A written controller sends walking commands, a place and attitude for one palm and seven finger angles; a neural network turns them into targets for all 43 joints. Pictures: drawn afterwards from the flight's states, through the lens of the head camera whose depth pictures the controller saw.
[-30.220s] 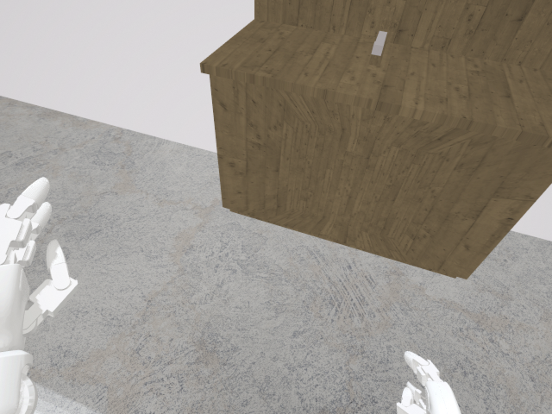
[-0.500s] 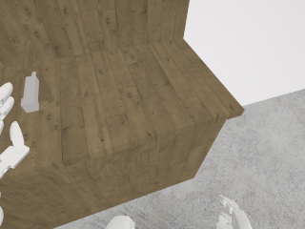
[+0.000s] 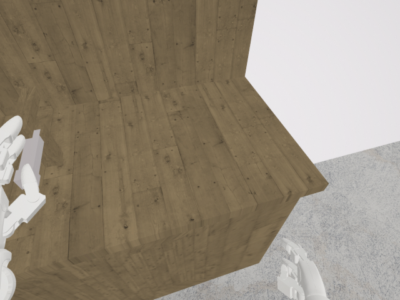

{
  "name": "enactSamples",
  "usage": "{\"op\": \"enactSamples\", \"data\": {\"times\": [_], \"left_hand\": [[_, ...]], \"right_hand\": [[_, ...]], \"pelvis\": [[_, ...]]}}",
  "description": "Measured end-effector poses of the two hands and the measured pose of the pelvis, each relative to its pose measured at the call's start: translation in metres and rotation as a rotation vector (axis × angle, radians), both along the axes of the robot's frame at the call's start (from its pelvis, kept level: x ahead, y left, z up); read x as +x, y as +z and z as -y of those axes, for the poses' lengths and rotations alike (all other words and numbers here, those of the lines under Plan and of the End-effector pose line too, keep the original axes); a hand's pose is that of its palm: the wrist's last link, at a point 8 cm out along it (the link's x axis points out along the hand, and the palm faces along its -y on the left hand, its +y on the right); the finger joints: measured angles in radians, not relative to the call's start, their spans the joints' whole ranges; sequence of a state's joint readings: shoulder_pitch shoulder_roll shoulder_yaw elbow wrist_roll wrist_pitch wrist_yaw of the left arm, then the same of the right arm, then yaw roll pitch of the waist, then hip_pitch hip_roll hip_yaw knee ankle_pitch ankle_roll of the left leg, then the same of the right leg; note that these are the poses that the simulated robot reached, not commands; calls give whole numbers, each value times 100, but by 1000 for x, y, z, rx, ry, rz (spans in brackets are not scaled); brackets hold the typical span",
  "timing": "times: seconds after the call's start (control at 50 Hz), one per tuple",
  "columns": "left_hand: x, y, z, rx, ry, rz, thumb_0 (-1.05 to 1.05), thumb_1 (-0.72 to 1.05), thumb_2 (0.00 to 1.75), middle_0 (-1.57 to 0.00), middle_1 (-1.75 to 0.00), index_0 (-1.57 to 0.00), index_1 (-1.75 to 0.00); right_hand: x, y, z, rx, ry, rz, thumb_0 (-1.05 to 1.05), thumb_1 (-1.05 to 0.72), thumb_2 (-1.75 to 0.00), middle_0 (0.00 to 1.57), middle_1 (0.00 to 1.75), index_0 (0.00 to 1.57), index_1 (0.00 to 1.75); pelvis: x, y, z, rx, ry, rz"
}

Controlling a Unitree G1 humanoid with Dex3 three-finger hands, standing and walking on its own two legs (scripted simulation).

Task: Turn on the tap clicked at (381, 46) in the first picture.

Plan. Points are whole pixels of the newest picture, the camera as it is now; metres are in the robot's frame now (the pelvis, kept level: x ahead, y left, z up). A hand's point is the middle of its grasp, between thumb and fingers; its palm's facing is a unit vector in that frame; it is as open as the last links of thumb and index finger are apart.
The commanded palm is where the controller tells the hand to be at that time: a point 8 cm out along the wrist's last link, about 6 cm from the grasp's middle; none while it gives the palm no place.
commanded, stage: come to a stop and stand still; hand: left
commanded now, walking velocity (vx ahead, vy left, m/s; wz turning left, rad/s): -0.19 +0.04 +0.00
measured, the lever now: (27, 178) +0.29 +0.34 +0.11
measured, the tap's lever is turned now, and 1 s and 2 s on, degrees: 0 0 0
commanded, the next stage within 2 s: none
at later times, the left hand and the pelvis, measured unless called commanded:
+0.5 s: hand (14, 214) +0.19 +0.28 +0.17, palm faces +0.31 -0.84 -0.44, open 7.4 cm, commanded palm +0.12 +0.31 +0.18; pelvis -0.05 +0.04 +0.00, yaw -3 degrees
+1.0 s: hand out of the picture +0.16 +0.34 +0.15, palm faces +0.40 -0.83 -0.38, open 7.4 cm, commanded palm +0.10 +0.37 +0.18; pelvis -0.06 +0.09 +0.00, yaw +0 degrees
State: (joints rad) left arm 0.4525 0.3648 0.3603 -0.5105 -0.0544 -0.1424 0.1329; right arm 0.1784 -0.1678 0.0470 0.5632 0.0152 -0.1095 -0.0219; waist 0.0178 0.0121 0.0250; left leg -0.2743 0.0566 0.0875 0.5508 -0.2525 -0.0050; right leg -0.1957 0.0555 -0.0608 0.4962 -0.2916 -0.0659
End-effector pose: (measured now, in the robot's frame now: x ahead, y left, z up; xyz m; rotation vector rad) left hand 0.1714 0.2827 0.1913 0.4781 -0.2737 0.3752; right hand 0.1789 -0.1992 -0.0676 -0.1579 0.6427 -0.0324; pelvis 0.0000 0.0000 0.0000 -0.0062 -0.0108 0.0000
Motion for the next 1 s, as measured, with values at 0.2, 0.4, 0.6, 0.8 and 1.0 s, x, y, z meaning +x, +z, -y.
{"op": "enactSamples", "data": {"times": [0.2,0.4,0.6,0.8,1.0], "left_hand": [[-1,-22,0,-69,22,-99,1,89,90,-22,-30,-21,-30],[3,34,-60,118,50,135,1,89,90,-22,-30,-22,-30],[-40,-48,-42,-39,-128,-195,1,89,90,-22,-30,-21,-30],[-51,-3,-94,6,26,75,1,89,90,-22,-30,-21,-30],[-50,-23,-99,-29,3,-26,1,89,90,-21,-30,-21,-30]], "right_hand": [[-9,-1,24,-76,-37,-55,1,-90,-90,20,30,20,30],[-49,-1,24,-109,-39,-85,1,-90,-90,20,30,20,30],[-101,-5,-19,-59,-119,-87,1,-90,-90,20,30,20,30],[-88,-6,-67,-36,28,-54,1,-90,-90,20,30,20,30],[-61,8,-81,-16,30,17,1,-90,-90,20,30,21,30]], "pelvis": [[-11,3,0,0,-8,-2],[-47,1,-17,-8,-30,11],[-54,0,-55,-10,-46,31],[-64,-3,-75,-33,-8,61],[-56,0,-86,-36,4,50]]}}
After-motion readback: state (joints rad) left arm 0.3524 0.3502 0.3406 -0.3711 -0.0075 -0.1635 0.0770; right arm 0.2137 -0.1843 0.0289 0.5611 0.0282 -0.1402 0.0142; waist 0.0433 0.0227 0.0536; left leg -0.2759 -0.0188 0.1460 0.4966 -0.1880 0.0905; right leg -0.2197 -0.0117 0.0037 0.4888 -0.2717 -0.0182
